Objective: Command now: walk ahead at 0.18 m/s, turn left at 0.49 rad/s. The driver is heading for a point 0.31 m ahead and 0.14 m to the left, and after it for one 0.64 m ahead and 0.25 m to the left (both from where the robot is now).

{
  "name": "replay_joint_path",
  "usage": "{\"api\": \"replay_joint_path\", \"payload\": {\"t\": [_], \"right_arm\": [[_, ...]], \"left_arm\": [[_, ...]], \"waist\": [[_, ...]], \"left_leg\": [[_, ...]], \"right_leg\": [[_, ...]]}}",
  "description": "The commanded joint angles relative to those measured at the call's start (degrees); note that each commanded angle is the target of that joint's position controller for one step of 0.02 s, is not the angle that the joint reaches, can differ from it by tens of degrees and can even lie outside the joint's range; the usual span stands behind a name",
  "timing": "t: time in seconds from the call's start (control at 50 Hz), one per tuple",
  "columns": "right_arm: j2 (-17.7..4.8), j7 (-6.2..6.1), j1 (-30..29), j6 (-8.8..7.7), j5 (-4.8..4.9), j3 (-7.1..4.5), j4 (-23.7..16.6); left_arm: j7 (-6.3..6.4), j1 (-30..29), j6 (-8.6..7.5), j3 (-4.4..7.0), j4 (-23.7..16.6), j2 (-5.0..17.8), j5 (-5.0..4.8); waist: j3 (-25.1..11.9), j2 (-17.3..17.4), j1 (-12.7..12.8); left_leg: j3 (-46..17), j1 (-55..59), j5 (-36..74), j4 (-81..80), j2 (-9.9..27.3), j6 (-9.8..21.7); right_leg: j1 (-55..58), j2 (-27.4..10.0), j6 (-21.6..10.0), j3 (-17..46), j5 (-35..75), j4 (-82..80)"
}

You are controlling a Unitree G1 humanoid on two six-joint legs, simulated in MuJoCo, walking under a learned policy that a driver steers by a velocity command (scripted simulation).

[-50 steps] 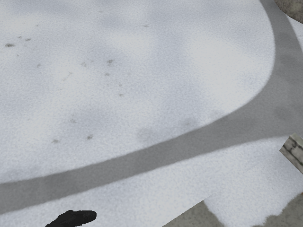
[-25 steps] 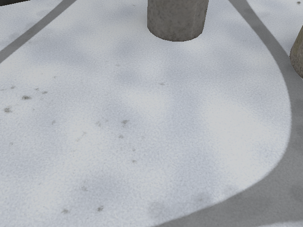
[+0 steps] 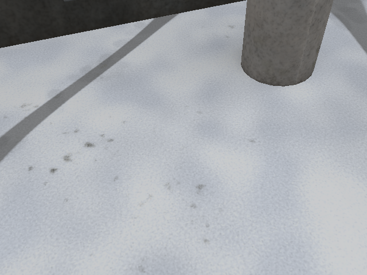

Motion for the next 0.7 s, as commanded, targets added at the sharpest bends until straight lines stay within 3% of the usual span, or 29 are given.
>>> {"api": "replay_joint_path", "payload": {"t": [0.02,0.08,0.14,0.16,0.18,0.2,0.22,0.24,0.26,0.28,0.3,0.32,0.38,0.42,0.48,0.58,0.64,0.7], "right_arm": [[0.0,0.86,-6.2,0.53,0.16,0.7,-6.4],[0.0,3.31,-8.3,1.35,0.02,1.19,-8.0],[-2.2,4.02,-5.6,1.41,-0.92,0.52,-8.3],[-3.3,3.89,-2.3,1.08,-1.22,0.03,-7.9],[-4.7,3.5,3.7,0.24,-1.83,-0.71,-6.4],[-7.9,2.58,10.2,-0.71,-2.96,-1.62,-4.8],[-13.6,1.73,10.5,-1.43,-2.13,-2.59,-6.2],[-17.2,0.75,11.8,-0.68,1.32,-3.94,-7.1],[-13.3,-0.08,9.0,0.42,2.53,-3.23,-8.1],[-9.5,-0.63,4.9,1.0,2.25,-2.11,-9.0],[-7.3,-0.85,2.5,1.35,1.61,-1.3,-9.0],[-6.6,-1.16,2.0,1.48,1.78,-1.12,-9.2],[-7.2,-1.07,1.6,1.03,0.51,-1.09,-9.1],[-8.4,-1.49,2.1,0.78,0.47,-1.35,-8.6],[-8.1,-1.49,2.7,1.07,0.67,-1.18,-8.4],[-9.5,-0.59,4.5,2.17,0.12,-1.92,-8.4],[-9.5,-0.32,4.8,2.4,-0.16,-2.08,-8.1],[-9.0,0.07,4.0,2.52,-0.44,-1.92,-8.0]], "left_arm": [[0.17,-0.2,-0.48,1.23,-2.4,6.9,-0.24],[0.33,-1.7,-0.04,1.99,-2.7,8.9,-0.36],[0.89,-1.1,0.7,2.96,-2.3,10.9,-0.7],[1.1,-1.4,1.0,3.26,-2.3,11.6,-1.01],[1.18,-2.8,1.29,3.29,-2.7,12.0,-1.59],[1.03,-2.0,1.28,2.91,-3.2,11.2,-1.72],[0.48,0.3,1.88,0.98,-6.0,3.5,-0.18],[0.52,1.7,3.26,1.3,-7.9,6.2,-1.25],[0.36,-1.2,3.8,1.51,-7.2,8.0,-0.47],[-0.16,-5.8,3.56,1.52,-7.7,8.1,-0.19],[-0.39,-7.6,3.42,1.39,-7.7,7.6,0.15],[-0.61,-7.5,3.99,1.46,-7.9,7.8,0.63],[-0.29,-6.1,6.23,0.98,-7.1,6.7,0.9],[0.31,-7.2,7.02,0.82,-7.5,6.8,0.81],[0.09,-10.5,7.79,0.75,-8.2,7.5,0.73],[0.05,-14.4,6.91,0.33,-9.9,8.1,0.34],[0.29,-15.4,6.21,-0.05,-10.6,8.0,-0.2],[0.46,-12.6,5.54,-0.28,-10.2,8.0,-0.96]], "waist": [[5.3,-8.6,-0.1],[5.8,-10.5,0.2],[3.2,-10.3,0.3],[1.5,-10.8,-1.0],[-1.9,-8.7,-4.1],[-6.6,-3.1,-7.2],[-9.8,7.9,-3.2],[-19.6,14.6,-5.4],[-17.5,5.6,-5.2],[-9.8,3.2,-5.1],[-5.7,0.1,-3.4],[-4.1,0.4,-2.4],[-4.9,-0.4,-1.1],[-4.0,0.0,-1.7],[-2.5,2.5,-2.5],[-1.0,2.4,-4.1],[-0.9,3.3,-4.6],[-2.4,4.5,-4.3]], "left_leg": [[2.2,-6.2,4.2,-2.9,0.9,-1.2],[5.1,0.8,6.1,-14.4,0.5,0.2],[9.3,8.7,1.3,-21.8,-2.7,3.2],[9.4,12.9,0.4,-24.0,-4.3,4.5],[8.3,20.8,4.7,-29.7,-5.9,6.0],[3.4,32.5,15.8,-34.0,-3.4,7.7],[-15.2,43.2,45.8,-27.5,13.5,10.9],[-34.2,48.6,51.6,-33.5,21.5,22.6],[-28.8,45.4,38.8,-35.7,19.4,21.6],[-23.3,37.4,30.7,-37.0,15.8,19.5],[-20.4,31.9,25.1,-38.7,11.9,16.6],[-18.5,27.9,23.4,-40.0,9.8,15.2],[-16.5,23.7,23.1,-41.0,7.2,13.6],[-17.6,21.9,16.2,-42.5,6.8,12.7],[-20.3,21.4,1.5,-44.5,4.9,11.9],[-26.4,22.1,-4.5,-44.0,5.5,11.7],[-28.4,22.9,-1.8,-42.8,4.7,11.7],[-28.5,23.8,5.7,-40.7,4.4,11.3]], "right_leg": [[1.9,-14.1,-6.7,2.4,37.7,-0.4],[0.2,-13.3,-5.5,-1.1,38.0,2.0],[1.8,-13.5,-4.2,-3.0,45.5,9.1],[1.2,-13.6,-3.6,-3.2,47.6,14.5],[-1.1,-12.6,-2.5,-4.1,44.1,23.8],[-8.4,-10.0,-0.1,-4.4,30.3,36.7],[-23.5,-4.8,1.9,-3.8,-21.7,52.8],[-31.9,2.6,3.7,5.3,-26.3,65.7],[-33.9,-1.5,3.5,9.6,-20.6,67.0],[-34.9,-2.9,3.2,9.1,-15.7,64.8],[-34.0,-4.1,3.2,9.6,-12.5,60.6],[-32.0,-4.5,3.4,9.7,-11.3,57.3],[-29.1,-2.9,3.7,8.7,-9.0,52.9],[-29.6,-2.7,3.8,9.5,-6.7,49.8],[-30.7,-2.0,4.1,10.5,-5.0,44.0],[-31.0,-0.8,3.7,12.0,-5.5,38.5],[-28.2,0.9,3.0,12.2,-7.7,33.7],[-21.9,2.3,1.5,10.9,-9.6,26.8]]}}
